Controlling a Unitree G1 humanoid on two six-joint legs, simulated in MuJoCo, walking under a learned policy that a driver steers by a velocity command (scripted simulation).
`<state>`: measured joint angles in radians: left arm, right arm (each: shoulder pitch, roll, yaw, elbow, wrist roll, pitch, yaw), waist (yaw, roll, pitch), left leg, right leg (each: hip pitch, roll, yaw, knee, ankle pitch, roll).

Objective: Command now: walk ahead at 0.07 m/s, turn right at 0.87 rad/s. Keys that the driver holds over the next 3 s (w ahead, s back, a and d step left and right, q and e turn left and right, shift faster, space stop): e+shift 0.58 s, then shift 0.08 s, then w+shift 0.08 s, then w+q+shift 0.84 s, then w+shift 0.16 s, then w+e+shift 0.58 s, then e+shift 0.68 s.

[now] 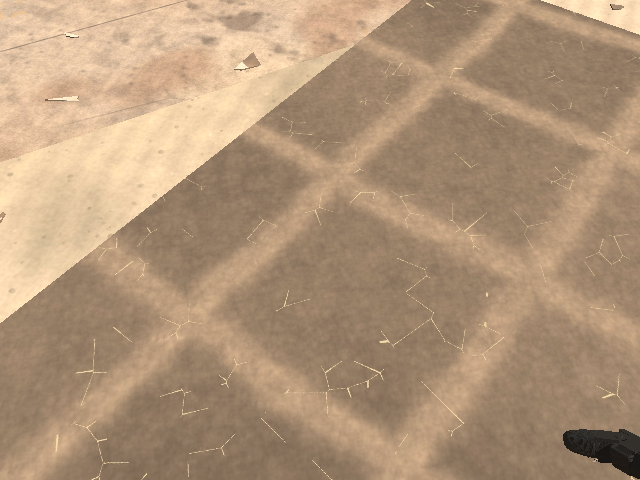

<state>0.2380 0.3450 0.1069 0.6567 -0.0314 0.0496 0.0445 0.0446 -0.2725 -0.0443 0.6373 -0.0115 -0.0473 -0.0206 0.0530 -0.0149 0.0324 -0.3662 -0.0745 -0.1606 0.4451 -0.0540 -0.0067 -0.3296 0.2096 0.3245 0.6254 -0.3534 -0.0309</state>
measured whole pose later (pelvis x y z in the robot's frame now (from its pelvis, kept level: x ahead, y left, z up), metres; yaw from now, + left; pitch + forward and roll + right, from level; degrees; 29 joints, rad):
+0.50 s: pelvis +0.02 -0.03 -0.01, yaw -29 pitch +2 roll +2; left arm 0.15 0.33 0.09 0.57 -0.02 0.08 -0.02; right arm 0.13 -0.33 -0.10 0.70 -0.01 0.00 0.00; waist -0.02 0.02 0.08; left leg -0.36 0.14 0.17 0.79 -0.46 -0.07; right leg -0.36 -0.02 -0.02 0.62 -0.32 -0.04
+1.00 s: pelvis +0.14 -0.06 +0.00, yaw -34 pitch +3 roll -1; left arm 0.28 0.30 0.04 0.67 -0.01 -0.05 -0.02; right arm 0.25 -0.31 -0.05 0.69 0.04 -0.07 0.04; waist 0.01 -0.03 -0.07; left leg -0.38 0.04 0.06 0.61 -0.28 0.09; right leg -0.13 -0.01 0.03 0.46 -0.39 0.00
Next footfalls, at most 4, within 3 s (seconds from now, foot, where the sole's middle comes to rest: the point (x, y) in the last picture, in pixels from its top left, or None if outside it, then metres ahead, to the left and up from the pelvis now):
0.46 right None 0.02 -0.14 -0.77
1.00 left None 0.25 0.00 -0.77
1.44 right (514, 437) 0.58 -0.36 -0.77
1.86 left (366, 262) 1.02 -0.05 -0.77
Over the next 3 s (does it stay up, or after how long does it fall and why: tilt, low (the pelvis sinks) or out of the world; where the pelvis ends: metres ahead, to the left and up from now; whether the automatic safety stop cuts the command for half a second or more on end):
stays up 1.56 -0.25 0.00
